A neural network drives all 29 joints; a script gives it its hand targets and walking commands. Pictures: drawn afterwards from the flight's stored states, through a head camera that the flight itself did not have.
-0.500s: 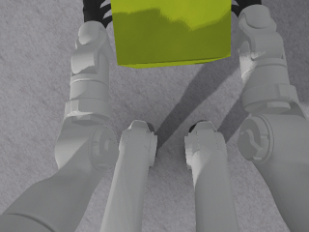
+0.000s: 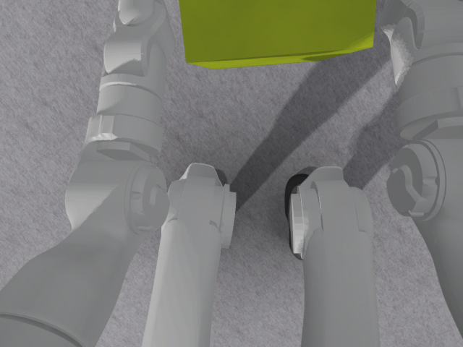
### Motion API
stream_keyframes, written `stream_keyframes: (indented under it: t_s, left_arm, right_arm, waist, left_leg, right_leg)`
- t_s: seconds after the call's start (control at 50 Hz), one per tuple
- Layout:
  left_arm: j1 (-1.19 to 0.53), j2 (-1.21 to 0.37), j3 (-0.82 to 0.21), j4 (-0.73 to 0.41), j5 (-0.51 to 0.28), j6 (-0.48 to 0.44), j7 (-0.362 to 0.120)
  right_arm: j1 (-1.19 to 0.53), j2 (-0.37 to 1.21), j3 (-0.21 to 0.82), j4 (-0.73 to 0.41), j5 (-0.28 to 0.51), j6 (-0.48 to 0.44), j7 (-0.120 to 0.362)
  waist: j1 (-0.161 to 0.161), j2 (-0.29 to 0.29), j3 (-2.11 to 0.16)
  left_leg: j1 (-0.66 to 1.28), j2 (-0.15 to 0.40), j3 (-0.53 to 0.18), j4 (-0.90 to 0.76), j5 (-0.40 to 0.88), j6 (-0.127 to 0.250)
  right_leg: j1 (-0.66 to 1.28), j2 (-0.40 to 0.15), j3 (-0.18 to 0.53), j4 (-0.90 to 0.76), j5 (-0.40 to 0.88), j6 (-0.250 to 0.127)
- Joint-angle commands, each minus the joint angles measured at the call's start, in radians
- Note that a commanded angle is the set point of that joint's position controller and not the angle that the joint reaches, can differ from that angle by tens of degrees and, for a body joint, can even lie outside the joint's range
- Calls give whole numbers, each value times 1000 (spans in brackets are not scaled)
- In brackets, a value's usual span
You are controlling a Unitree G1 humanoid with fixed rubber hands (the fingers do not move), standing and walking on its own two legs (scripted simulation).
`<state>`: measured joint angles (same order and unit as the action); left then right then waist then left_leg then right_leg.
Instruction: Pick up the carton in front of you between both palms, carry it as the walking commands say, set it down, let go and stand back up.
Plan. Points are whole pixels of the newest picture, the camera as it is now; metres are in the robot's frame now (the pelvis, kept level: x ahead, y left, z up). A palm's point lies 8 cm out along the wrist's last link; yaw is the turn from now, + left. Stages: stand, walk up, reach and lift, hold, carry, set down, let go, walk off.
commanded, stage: set down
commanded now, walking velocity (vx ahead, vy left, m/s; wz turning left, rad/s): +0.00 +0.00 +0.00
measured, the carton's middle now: out of the picture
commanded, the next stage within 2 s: none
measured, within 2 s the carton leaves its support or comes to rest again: rests again in 0.10 s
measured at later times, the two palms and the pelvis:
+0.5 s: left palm out of the picture +0.54 +0.14 -0.18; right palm out of the picture +0.55 -0.17 -0.18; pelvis -0.01 +0.00 -0.02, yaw +1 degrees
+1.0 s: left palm (143, 3) +0.53 +0.15 -0.21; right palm out of the picture +0.55 -0.18 -0.21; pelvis -0.01 -0.01 -0.02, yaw +1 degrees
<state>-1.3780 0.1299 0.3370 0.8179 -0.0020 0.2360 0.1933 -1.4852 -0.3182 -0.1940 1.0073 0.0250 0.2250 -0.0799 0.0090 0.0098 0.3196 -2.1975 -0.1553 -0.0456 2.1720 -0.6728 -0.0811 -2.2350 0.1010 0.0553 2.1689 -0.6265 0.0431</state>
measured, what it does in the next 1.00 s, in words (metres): stands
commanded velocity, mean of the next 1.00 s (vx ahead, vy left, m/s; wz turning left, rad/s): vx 0.00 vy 0.00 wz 0.00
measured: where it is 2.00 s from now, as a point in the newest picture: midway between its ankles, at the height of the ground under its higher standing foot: (251, 230)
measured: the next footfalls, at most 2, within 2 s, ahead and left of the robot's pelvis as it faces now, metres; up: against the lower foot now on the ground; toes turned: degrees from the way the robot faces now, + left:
none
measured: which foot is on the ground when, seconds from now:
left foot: down 0.00-1.00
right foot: down 0.00-1.00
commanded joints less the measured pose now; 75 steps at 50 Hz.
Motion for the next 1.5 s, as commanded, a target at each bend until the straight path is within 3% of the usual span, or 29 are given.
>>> stream_keyframes:
  t_s: [0.0, 0.12, 0.14, 0.16, 0.18, 0.2, 0.32, 0.38, 0.4, 0.42, 0.46, 0.48, 0.5, 0.52, 0.58, 0.74, 0.76, 0.78, 0.84, 0.86, 0.88, 0.96, 1.02, 1.04, 1.22, 1.28, 1.32, 1.4, 1.48]
  left_arm:
    - [-715, -878, -486, -232, -132, -54, -271]
    - [-719, -850, -411, -39, -77, -41, -275]
    - [-681, -920, -384, -60, -108, -43, -287]
    - [-642, -806, -374, -53, -58, -41, -286]
    - [-668, -802, -365, -43, -83, -40, -298]
    - [-645, -830, -353, -14, -63, -39, -296]
    - [-595, -785, -284, 86, -8, -36, -326]
    - [-572, -791, -301, 93, -49, -37, -326]
    - [-563, -740, -262, 78, 9, -41, -339]
    - [-553, -779, -255, 98, -18, -24, -346]
    - [-519, -726, -213, 120, 63, -21, -351]
    - [-516, -788, -244, 114, 1, -18, -357]
    - [-534, -697, -216, 113, 56, -24, -351]
    - [-467, -709, -217, 131, 30, -24, -351]
    - [-457, -679, -171, 130, 95, -12, -350]
    - [-418, -608, -170, 179, 62, 8, -347]
    - [-432, -618, -152, 157, 67, -12, -341]
    - [-440, -598, -161, 184, 57, -4, -336]
    - [-364, -502, -96, 230, 53, -15, -311]
    - [-351, -331, -45, 190, 99, -34, -299]
    - [-292, -233, -12, 167, 93, -47, -255]
    - [-323, 279, 63, 122, 54, -166, -80]
    - [-465, 250, -142, 95, -142, -162, -67]
    - [-511, 404, -122, 47, -128, -165, -58]
    - [-371, 284, -187, 67, -225, -126, -52]
    - [-291, 355, -157, 79, -196, -107, -36]
    - [-351, 346, -138, -32, -124, -107, -35]
    - [-308, 251, -156, -21, -155, -71, -45]
    - [-321, 240, -101, -20, -124, -63, -29]
  right_arm:
    - [-576, 914, 319, -192, 120, -42, 276]
    - [-574, 908, 255, -57, 80, -47, 284]
    - [-548, 895, 255, -82, 69, -48, 284]
    - [-502, 861, 251, -85, 35, -48, 279]
    - [-571, 841, 248, -109, 36, -54, 285]
    - [-582, 871, 290, -105, 75, -51, 281]
    - [-492, 819, 167, 8, 21, -51, 288]
    - [-426, 780, 181, 14, -20, -51, 302]
    - [-453, 827, 171, 48, -16, -34, 308]
    - [-430, 776, 175, 36, -30, -31, 308]
    - [-414, 811, 136, 58, -36, -19, 328]
    - [-397, 774, 120, 74, -75, -25, 324]
    - [-357, 787, 125, 92, -52, -19, 323]
    - [-369, 742, 122, 62, -84, -15, 320]
    - [-383, 748, 107, 65, -67, -11, 320]
    - [-321, 594, 8, 95, -152, -7, 326]
    - [-330, 650, 40, 93, -133, 0, 331]
    - [-334, 619, 38, 77, -142, -9, 327]
    - [-313, 452, -1, 153, -168, -4, 295]
    - [-280, 409, 7, 127, -170, -12, 282]
    - [-272, 239, -44, 87, -186, -40, 237]
    - [-335, -237, -60, 31, -69, -149, 61]
    - [-405, -329, -8, 106, 50, -172, 24]
    - [-437, -401, -57, 49, 56, -175, 13]
    - [-385, -257, 235, 51, 280, -127, 59]
    - [-327, -358, 113, 6, 162, -119, 30]
    - [-366, -330, 107, -83, 201, -102, 28]
    - [-244, -316, -33, 12, 65, -89, 34]
    - [-321, -297, 13, 34, 73, -79, 39]
  waist:
    - [-34, 9, -1367]
    - [-12, 14, -1139]
    - [-75, 1, -1136]
    - [2, -8, -1066]
    - [-70, -71, -1069]
    - [15, -23, -1094]
    - [8, 29, -838]
    - [-79, 20, -822]
    - [10, -16, -762]
    - [-54, 15, -756]
    - [35, 11, -717]
    - [-104, -6, -743]
    - [11, 16, -656]
    - [-40, 8, -657]
    - [47, 34, -621]
    - [-77, 49, -507]
    - [-13, 21, -584]
    - [-82, 9, -555]
    - [-63, 15, -528]
    - [11, -68, -545]
    - [-41, -42, -593]
    - [54, -66, -853]
    - [-95, -9, -942]
    - [-51, -2, -1020]
    - [79, -102, -1303]
    - [12, -146, -1391]
    - [76, -16, -1425]
    - [-69, 12, -1192]
    - [20, -20, -1228]
  left_leg:
    - [695, -3, 94, -142, 668, 30]
    - [468, -3, 128, -122, 476, 34]
    - [474, -7, 108, -130, 407, 42]
    - [522, -3, 95, -116, 452, 47]
    - [485, -7, 102, -126, 438, 45]
    - [509, 9, 109, -105, 437, 52]
    - [352, 6, 119, -116, 327, 45]
    - [332, 11, 116, -101, 308, 43]
    - [315, 1, 119, -117, 311, 63]
    - [275, 13, 104, -102, 282, 44]
    - [313, 7, 133, -109, 302, 60]
    - [280, 5, 93, -108, 259, 61]
    - [283, 18, 99, -114, 256, 63]
    - [280, 11, 86, -99, 264, 65]
    - [326, 16, 106, -135, 263, 52]
    - [357, 19, 71, -125, 192, 49]
    - [357, -2, 96, -128, 250, 68]
    - [324, 15, 75, -98, 218, 55]
    - [310, 33, 105, -84, 193, 42]
    - [365, 31, 122, -85, 201, 57]
    - [303, 39, 117, -111, 228, 41]
    - [440, 53, 138, -44, 394, 31]
    - [531, 81, 78, -62, 466, 17]
    - [554, 96, 49, -30, 528, 27]
    - [541, 85, 133, -95, 516, 35]
    - [500, 83, 114, -134, 477, 34]
    - [630, 97, 120, -114, 550, 39]
    - [592, 72, 75, -274, 424, 29]
    - [601, 72, 103, -345, 299, 32]
  right_leg:
    - [585, 29, -118, -90, 578, -48]
    - [610, 10, -69, -109, 499, -66]
    - [579, 24, -108, -117, 422, -57]
    - [470, 9, -92, -103, 389, -41]
    - [572, 5, -103, -113, 443, -44]
    - [547, 2, -89, -88, 426, -39]
    - [447, 10, -74, -103, 325, -67]
    - [523, 13, -85, -113, 358, -70]
    - [476, 13, -56, -116, 355, -61]
    - [507, 0, -54, -92, 337, -78]
    - [408, 7, -44, -126, 279, -69]
    - [487, 17, -86, -123, 306, -74]
    - [397, 11, -47, -110, 271, -74]
    - [443, -1, -58, -102, 276, -72]
    - [399, 12, -65, -107, 248, -62]
    - [341, 2, -92, -88, 164, -83]
    - [414, -2, -57, -100, 218, -92]
    - [433, -17, -71, -71, 239, -78]
    - [533, -14, -34, -97, 236, -72]
    - [481, -13, -45, -97, 219, -56]
    - [604, -35, -62, -80, 304, -50]
    - [638, -43, -66, -45, 416, -12]
    - [635, -65, -44, -47, 465, -27]
    - [556, -73, -50, -8, 497, -22]
    - [851, -86, -23, -67, 563, -41]
    - [919, -67, -49, -117, 566, -35]
    - [739, -55, -31, -143, 533, -41]
    - [540, -42, -86, -255, 391, -56]
    - [606, -71, -85, -320, 249, -64]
